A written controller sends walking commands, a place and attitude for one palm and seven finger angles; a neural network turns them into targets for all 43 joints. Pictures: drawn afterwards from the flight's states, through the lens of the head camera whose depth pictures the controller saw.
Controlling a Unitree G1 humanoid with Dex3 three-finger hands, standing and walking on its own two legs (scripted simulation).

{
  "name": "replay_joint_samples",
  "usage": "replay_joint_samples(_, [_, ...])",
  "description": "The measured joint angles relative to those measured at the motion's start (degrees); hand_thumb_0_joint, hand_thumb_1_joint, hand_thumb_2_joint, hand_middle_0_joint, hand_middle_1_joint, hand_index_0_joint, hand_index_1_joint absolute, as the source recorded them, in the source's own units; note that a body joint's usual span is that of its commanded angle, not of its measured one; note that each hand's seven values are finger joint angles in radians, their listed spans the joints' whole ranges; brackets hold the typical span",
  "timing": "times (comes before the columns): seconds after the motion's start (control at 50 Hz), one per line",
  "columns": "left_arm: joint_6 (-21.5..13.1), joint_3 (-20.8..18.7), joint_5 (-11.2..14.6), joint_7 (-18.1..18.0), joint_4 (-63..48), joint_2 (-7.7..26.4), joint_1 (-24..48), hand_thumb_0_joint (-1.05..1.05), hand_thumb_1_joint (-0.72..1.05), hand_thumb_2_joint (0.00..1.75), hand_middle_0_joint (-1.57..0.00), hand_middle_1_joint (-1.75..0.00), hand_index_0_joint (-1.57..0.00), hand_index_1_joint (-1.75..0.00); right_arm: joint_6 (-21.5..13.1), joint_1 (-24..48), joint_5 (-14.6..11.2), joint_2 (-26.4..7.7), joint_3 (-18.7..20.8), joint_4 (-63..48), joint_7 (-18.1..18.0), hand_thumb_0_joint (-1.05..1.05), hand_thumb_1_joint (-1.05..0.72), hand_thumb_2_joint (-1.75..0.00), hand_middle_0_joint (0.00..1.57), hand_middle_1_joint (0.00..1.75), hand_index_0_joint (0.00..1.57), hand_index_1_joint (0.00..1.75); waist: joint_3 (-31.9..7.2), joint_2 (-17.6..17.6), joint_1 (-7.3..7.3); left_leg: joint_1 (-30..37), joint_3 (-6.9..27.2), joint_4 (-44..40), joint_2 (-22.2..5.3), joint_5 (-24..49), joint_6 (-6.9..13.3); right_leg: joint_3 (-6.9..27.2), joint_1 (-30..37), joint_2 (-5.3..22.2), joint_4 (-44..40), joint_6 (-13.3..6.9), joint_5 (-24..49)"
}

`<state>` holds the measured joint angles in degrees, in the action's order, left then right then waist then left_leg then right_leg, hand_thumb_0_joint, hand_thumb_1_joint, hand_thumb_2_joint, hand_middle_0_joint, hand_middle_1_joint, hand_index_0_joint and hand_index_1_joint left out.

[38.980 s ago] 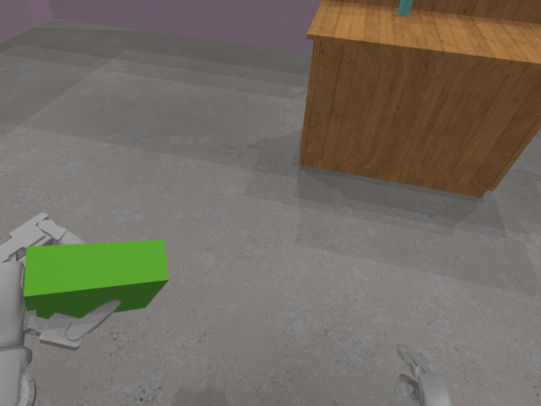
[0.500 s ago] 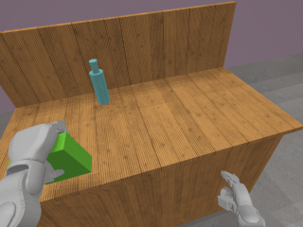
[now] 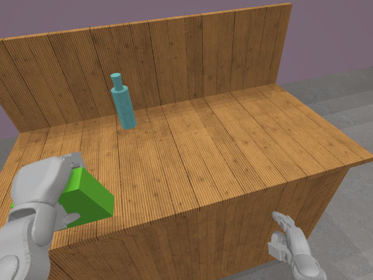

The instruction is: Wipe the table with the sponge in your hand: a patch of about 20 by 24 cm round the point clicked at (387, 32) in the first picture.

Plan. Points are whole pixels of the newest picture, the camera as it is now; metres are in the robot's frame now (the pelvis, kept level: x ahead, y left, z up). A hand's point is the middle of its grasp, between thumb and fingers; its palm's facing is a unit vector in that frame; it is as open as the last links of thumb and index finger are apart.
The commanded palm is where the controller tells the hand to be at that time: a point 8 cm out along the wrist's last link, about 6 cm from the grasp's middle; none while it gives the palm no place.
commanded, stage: bring the sponge back beside the body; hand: left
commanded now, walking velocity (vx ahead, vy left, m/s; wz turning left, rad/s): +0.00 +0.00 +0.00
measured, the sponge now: (75, 205) +0.20 +0.28 +0.10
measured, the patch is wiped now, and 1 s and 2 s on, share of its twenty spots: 1.00 1.00 1.00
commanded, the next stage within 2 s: step back with the hand held close in 0.02 s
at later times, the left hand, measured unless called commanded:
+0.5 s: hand (67, 172) +0.21 +0.26 +0.19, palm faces +0.38 -0.81 -0.44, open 9.2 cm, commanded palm +0.15 +0.30 +0.20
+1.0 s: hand (36, 204) +0.14 +0.28 +0.18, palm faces +0.48 -0.78 -0.40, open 9.2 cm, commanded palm +0.09 +0.30 +0.20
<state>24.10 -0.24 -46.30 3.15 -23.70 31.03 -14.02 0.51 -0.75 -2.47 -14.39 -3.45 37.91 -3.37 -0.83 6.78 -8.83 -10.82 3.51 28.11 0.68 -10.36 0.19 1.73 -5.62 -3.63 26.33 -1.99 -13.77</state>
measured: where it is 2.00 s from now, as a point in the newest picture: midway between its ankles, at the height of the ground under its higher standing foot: outside the picture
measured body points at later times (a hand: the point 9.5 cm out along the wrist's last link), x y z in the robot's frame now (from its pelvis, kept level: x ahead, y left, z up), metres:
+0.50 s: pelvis +0.00 +0.02 -0.01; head +0.01 +0.03 +0.44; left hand +0.18 +0.30 +0.21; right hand +0.14 -0.23 -0.09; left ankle +0.04 +0.11 -0.74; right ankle +0.01 -0.10 -0.74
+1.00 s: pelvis -0.07 +0.02 -0.03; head -0.07 +0.03 +0.42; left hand +0.11 +0.31 +0.21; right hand +0.13 -0.20 -0.09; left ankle +0.04 +0.12 -0.73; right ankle +0.01 -0.10 -0.74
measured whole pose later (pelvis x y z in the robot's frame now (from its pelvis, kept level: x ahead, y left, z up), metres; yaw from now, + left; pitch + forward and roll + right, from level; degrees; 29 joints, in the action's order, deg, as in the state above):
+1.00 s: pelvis -0.07 +0.02 -0.03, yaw +2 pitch +0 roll -3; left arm -7.8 -23.7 0.3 -6.5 -32.4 23.2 -21.2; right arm -5.7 -11.9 0.1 -12.7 -1.8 32.3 -3.6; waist -1.1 1.4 -1.2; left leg -31.0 3.7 44.4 0.4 -18.4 2.1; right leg -0.7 -24.8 -3.5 37.6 -0.1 -12.7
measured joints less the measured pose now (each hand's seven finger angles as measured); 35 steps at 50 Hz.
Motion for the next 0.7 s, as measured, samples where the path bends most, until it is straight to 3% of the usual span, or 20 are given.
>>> replay_joint_samples(0.16, [0.1,0.4,-0.4,0.0,0.1,0.0,-0.2,-0.01,-0.46,1.09,-0.81,-1.38,-0.83,-1.43,0.4,0.3,0.0,0.0,-0.2,-0.3,0.1,0.01,-0.90,-0.90,0.21,0.30,0.20,0.30,0.0,-0.1,-0.09,0.0,-0.1,-0.1,0.1,0.0,0.1,0.1,0.0,0.1,-0.1,0.1,0.0])
replay_joint_samples(0.2, [-6.1,-6.0,20.9,-1.4,1.2,-2.0,-0.4,-0.01,-0.46,1.09,-0.81,-1.39,-0.83,-1.43,0.5,-1.6,0.0,0.0,-0.5,-4.1,-0.2,0.01,-0.90,-0.90,0.21,0.30,0.20,0.30,-0.6,-0.4,0.85,-2.9,1.0,2.3,0.3,-2.6,0.8,-0.9,-1.6,0.0,-0.1,0.2,0.1])
replay_joint_samples(0.22, [-9.8,-8.7,29.4,-2.0,1.7,-2.7,-1.0,-0.01,-0.46,1.09,-0.81,-1.39,-0.83,-1.43,-0.1,-2.8,0.2,0.3,-0.8,-5.8,-0.2,0.01,-0.90,-0.90,0.21,0.30,0.20,0.30,-1.1,-1.0,1.56,-4.9,1.6,4.1,0.4,-4.7,1.2,-1.4,-2.9,-0.1,0.0,0.2,0.2])
replay_joint_samples(0.24, [-12.9,-10.7,35.5,-2.7,1.2,-3.3,-2.1,-0.01,-0.46,1.09,-0.81,-1.39,-0.83,-1.43,-0.8,-4.1,0.5,0.6,-1.2,-7.3,-0.2,0.01,-0.90,-0.90,0.21,0.30,0.20,0.30,-1.2,-1.8,2.18,-6.4,1.9,5.8,0.3,-6.2,1.5,-1.7,-4.1,-0.3,0.4,0.1,0.1])
replay_joint_samples(0.28, [-17.8,-13.8,42.9,-4.4,-2.5,-4.6,-4.9,-0.01,-0.46,1.09,-0.81,-1.39,-0.83,-1.43,-2.0,-6.5,1.1,1.0,-1.8,-8.9,-0.3,0.01,-0.90,-0.90,0.21,0.30,0.20,0.30,-1.3,-3.3,3.58,-7.2,2.2,6.5,-0.2,-4.1,1.6,-1.9,-6.4,-1.0,2.0,0.0,-0.5])
replay_joint_samples(0.32, [-21.9,-15.7,46.8,-5.8,-6.8,-5.9,-6.7,-0.01,-0.46,1.09,-0.81,-1.39,-0.83,-1.43,-2.4,-8.3,1.5,1.2,-1.6,-8.7,-0.5,0.01,-0.90,-0.90,0.21,0.30,0.21,0.30,-0.3,-5.2,4.94,-8.2,2.1,7.3,0.1,-3.3,0.5,-1.8,-8.0,-0.7,4.1,0.3,-1.5])
replay_joint_samples(0.38, [-26.4,-18.3,49.2,-7.1,-11.0,-6.8,-9.2,-0.01,-0.46,1.09,-0.81,-1.39,-0.83,-1.43,-2.7,-11.1,2.1,1.0,-0.6,-7.2,-0.8,0.01,-0.90,-0.90,0.21,0.30,0.21,0.30,0.1,-7.0,6.50,-9.4,1.5,7.5,0.9,-4.4,0.7,-1.3,-9.8,0.2,5.4,1.1,-2.1])
replay_joint_samples(0.46, [-29.6,-22.2,49.8,-8.0,-12.0,-5.7,-11.3,-0.01,-0.46,1.09,-0.81,-1.39,-0.83,-1.43,-2.9,-13.8,2.2,0.6,1.0,-4.2,-0.8,0.01,-0.90,-0.90,0.21,0.30,0.21,0.30,0.2,-7.2,7.98,-10.5,1.1,6.6,1.4,-3.5,1.2,-1.0,-11.0,0.7,4.7,1.6,-1.3])
replay_joint_samples(0.56, [-30.7,-24.0,49.4,-8.8,-10.1,-5.1,-13.1,-0.01,-0.46,1.09,-0.81,-1.39,-0.83,-1.43,-3.5,-15.1,1.9,0.3,2.1,-2.4,-0.8,0.01,-0.90,-0.90,0.21,0.30,0.20,0.30,0.1,-6.3,8.97,-11.9,0.9,6.1,1.1,-2.4,1.3,-0.7,-12.2,0.6,3.7,1.8,0.2])
replay_joint_samples(0.7, [-31.9,-22.4,48.7,-9.2,-11.4,-5.7,-14.9,-0.01,-0.46,1.09,-0.81,-1.39,-0.83,-1.43,-4.7,-13.3,2.1,0.9,2.4,-2.9,-0.7,0.01,-0.90,-0.90,0.21,0.30,0.20,0.30,-0.4,-6.1,9.41,-15.3,0.7,9.0,1.0,-2.2,1.3,-0.8,-15.7,0.3,6.6,1.9,0.4])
